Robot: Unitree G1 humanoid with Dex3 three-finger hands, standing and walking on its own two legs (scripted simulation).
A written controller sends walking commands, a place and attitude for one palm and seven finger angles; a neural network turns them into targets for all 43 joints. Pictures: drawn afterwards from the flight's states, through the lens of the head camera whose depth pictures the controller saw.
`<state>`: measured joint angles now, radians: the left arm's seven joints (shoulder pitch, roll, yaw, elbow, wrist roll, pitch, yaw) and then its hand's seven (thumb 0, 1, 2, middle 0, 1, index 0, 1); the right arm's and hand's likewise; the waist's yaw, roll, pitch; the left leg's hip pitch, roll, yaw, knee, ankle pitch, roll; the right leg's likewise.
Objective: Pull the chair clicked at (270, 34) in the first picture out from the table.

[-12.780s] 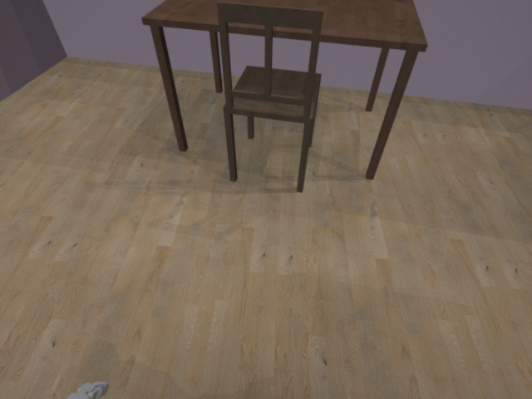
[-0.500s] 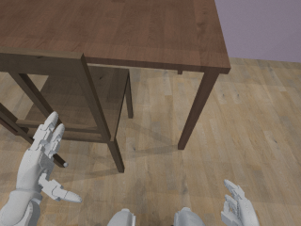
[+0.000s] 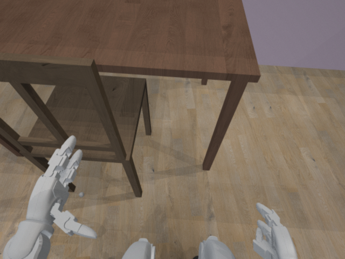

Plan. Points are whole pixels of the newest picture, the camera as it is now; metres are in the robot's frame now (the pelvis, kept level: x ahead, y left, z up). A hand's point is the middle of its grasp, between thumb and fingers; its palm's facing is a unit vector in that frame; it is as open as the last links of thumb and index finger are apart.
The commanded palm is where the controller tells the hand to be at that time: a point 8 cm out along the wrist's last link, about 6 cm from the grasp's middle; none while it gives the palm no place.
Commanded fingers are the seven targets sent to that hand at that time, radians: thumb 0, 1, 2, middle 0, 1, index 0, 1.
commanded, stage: aim the fingers beside a spindle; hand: left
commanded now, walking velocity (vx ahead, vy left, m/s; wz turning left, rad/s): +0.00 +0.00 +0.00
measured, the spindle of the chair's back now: (46, 116) +0.46 +0.38 -0.01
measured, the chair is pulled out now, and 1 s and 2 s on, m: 0.00 0.00 0.00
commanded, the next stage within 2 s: none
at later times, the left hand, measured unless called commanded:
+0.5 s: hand (86, 185) +0.26 +0.20 +0.03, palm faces -0.04 -1.00 -0.05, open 16.9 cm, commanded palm +0.24 +0.25 +0.03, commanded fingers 0.00 -0.50 0.30 -0.06 -0.08 -0.06 -0.08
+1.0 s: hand (98, 181) +0.28 +0.19 +0.01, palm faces -0.06 -1.00 -0.05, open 16.9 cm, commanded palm +0.26 +0.24 +0.01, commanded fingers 0.00 -0.50 0.30 -0.06 -0.08 -0.06 -0.08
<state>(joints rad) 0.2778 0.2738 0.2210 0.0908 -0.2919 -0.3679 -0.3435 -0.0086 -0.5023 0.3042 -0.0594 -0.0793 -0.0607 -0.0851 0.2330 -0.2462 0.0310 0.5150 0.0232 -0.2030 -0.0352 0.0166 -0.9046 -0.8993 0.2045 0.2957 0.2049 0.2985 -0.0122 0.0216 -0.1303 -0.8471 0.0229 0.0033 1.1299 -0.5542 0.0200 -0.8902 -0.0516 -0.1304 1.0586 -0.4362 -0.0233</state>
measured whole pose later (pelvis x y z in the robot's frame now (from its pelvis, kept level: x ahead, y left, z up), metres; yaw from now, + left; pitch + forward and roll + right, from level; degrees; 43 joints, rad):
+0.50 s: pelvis +0.00 +0.01 -0.01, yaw +0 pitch +18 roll -2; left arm 0.21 0.26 0.21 0.11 -0.27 -0.39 -0.29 -0.01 -0.50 0.30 -0.06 -0.08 -0.06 -0.09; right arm 0.24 -0.25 0.03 0.52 0.01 -0.20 -0.02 0.02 -0.90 -0.90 0.20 0.30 0.20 0.30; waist -0.02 0.02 -0.15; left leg -0.91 0.02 0.01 1.17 -0.57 0.03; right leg -0.96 -0.06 -0.12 1.10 -0.45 -0.01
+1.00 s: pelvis -0.01 +0.00 -0.02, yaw +0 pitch +20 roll -2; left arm 0.12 0.26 0.19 0.16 -0.24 -0.39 -0.28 -0.01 -0.50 0.30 -0.06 -0.08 -0.06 -0.09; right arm 0.21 -0.25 0.03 0.51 0.01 -0.17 -0.02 0.02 -0.90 -0.90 0.20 0.30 0.21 0.30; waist -0.02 0.02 -0.15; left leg -1.01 0.02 0.01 1.25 -0.59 0.02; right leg -1.06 -0.06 -0.12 1.18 -0.47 -0.02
